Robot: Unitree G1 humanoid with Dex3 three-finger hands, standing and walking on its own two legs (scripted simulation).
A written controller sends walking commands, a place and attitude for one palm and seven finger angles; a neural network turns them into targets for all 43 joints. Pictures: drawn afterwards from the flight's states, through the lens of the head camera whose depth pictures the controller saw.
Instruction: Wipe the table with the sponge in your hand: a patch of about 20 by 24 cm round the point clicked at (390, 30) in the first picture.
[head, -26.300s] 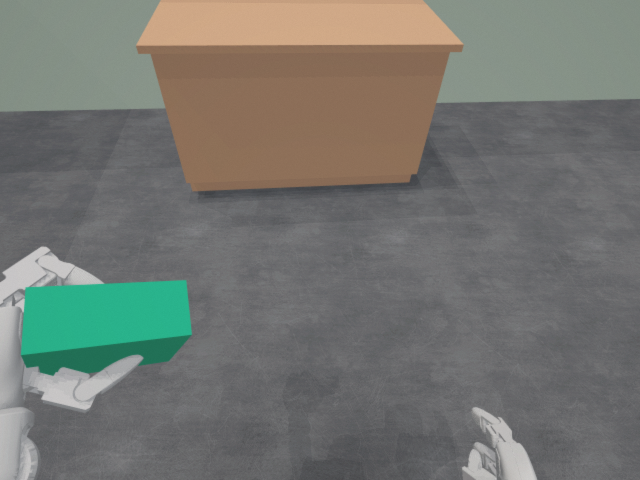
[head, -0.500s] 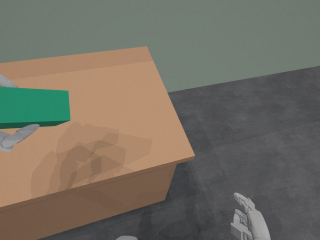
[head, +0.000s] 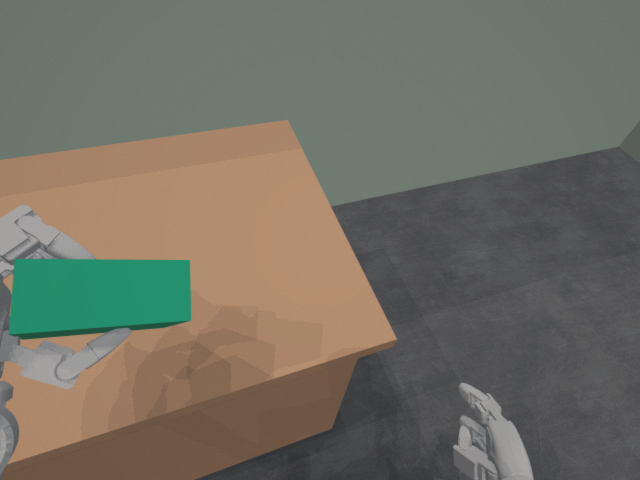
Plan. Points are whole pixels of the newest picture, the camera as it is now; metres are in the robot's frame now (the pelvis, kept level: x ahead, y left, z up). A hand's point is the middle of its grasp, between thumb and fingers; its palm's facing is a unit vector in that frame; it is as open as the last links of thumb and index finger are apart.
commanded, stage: come to a stop and stand still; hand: left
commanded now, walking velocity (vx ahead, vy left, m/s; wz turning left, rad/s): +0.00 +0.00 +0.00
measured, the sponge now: (129, 299) +0.24 +0.21 +0.15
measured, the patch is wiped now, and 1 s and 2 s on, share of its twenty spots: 0.00 0.00 0.00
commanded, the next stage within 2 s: look again from close up in 0.16 s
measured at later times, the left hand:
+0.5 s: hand (61, 337) +0.20 +0.25 +0.16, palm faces +0.37 -0.85 -0.39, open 9.5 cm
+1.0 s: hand (29, 279) +0.22 +0.27 +0.20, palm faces +0.45 -0.73 -0.51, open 9.5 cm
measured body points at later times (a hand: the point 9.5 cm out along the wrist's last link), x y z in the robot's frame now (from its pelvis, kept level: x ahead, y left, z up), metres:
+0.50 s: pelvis -0.02 -0.01 +0.00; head -0.01 +0.01 +0.45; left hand +0.17 +0.29 +0.18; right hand +0.16 -0.23 -0.07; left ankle +0.01 +0.07 -0.74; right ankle -0.01 -0.15 -0.74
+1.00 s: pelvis -0.02 -0.02 +0.00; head +0.01 +0.01 +0.44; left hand +0.19 +0.31 +0.22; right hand +0.16 -0.23 -0.08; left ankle +0.01 +0.07 -0.74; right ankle -0.01 -0.15 -0.74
